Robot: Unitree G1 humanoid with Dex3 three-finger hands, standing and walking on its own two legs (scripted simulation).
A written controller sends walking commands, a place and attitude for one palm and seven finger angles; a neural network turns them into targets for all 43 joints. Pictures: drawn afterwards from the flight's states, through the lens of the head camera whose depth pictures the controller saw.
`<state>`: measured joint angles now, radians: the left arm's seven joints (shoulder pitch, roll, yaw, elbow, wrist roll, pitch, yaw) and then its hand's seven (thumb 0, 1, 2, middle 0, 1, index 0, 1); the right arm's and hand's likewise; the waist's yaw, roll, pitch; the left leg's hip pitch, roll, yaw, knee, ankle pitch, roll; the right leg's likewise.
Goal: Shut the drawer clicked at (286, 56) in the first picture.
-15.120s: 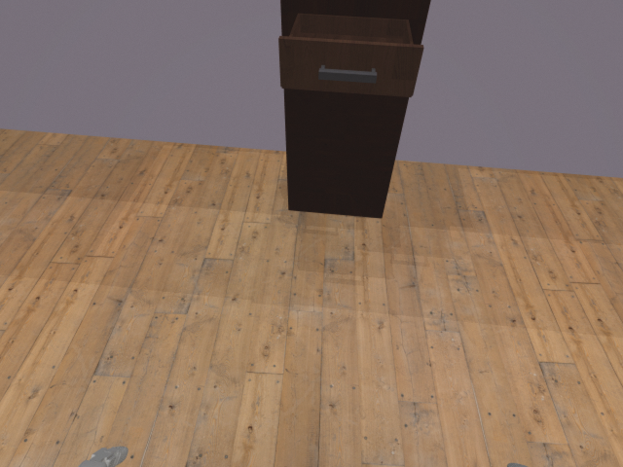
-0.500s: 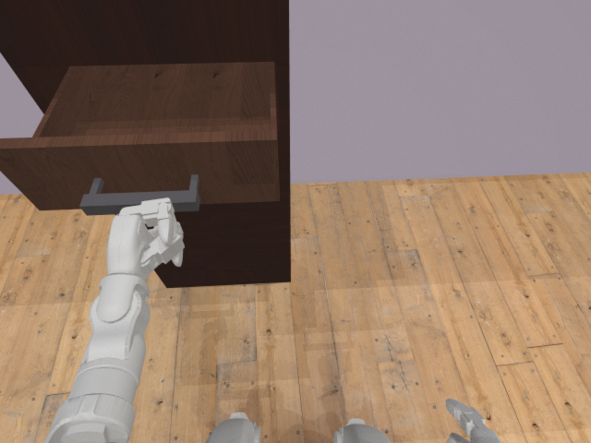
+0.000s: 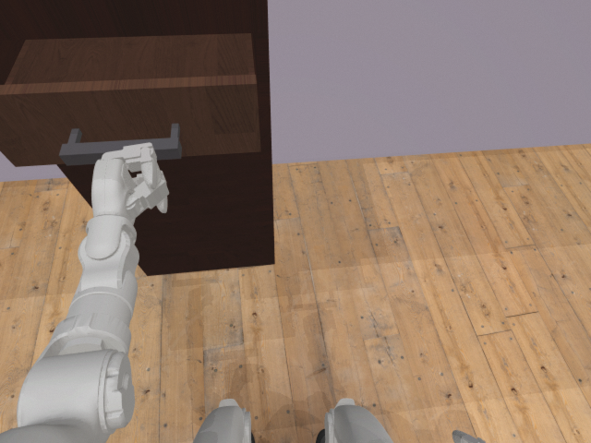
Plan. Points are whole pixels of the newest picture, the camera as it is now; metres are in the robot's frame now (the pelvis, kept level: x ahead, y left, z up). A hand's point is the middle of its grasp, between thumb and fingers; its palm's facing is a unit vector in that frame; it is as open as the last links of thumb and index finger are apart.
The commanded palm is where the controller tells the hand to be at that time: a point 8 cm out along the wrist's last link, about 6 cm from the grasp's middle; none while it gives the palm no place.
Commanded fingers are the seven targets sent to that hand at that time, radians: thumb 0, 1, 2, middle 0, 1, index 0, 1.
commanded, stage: push the drawer shut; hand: left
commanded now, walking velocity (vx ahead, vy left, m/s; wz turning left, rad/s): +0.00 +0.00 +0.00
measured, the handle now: (124, 141) +0.52 +0.23 +0.07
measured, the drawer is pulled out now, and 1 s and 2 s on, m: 0.11 0.01 0.00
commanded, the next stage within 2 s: pull the fist back off the drawer in 1.30 s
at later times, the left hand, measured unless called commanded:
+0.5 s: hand (167, 151) +0.51 +0.17 +0.06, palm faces +0.09 -1.00 -0.03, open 3.4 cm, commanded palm +0.49 +0.22 +0.07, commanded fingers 0.00 0.90 0.90 -1.40 -1.60 -1.40 -1.60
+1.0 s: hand (165, 126) +0.56 +0.18 +0.06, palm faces +0.09 -1.00 -0.02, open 3.4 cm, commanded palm +0.55 +0.23 +0.07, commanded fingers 0.00 0.90 0.90 -1.40 -1.60 -1.40 -1.60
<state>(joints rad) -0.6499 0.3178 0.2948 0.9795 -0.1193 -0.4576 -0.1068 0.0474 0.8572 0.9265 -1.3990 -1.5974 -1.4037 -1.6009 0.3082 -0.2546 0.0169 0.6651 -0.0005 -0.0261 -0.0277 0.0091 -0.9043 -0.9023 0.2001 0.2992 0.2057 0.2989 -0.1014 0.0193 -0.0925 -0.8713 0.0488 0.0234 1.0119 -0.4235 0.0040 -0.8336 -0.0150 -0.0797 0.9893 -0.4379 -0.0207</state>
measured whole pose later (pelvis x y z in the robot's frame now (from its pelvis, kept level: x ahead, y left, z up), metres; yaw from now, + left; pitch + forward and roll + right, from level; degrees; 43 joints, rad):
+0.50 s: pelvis +0.01 +0.01 -0.01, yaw -1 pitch +20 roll -2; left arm -0.84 0.41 0.38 1.15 -0.06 -0.46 -0.09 0.05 0.89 0.93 -1.40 -1.60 -1.40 -1.60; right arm 0.36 -0.26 0.02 0.66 -0.03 0.03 0.00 0.01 -0.90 -0.90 0.20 0.30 0.21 0.30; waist -0.15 0.03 -0.10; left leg -0.95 0.06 0.03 1.04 -0.45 0.01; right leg -0.91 0.00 -0.07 1.00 -0.44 -0.01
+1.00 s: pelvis +0.01 +0.01 -0.01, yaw -2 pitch +23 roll -3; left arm -1.00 0.54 0.44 1.27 -0.01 -0.42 -0.12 0.06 0.84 0.91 -1.40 -1.60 -1.40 -1.60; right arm 0.39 -0.26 0.04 0.65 -0.05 0.06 0.01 0.00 -0.90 -0.90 0.20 0.30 0.21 0.30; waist -0.21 0.03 -0.09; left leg -1.02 0.07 0.01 1.07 -0.46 0.01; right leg -0.96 0.01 -0.09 0.99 -0.44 -0.01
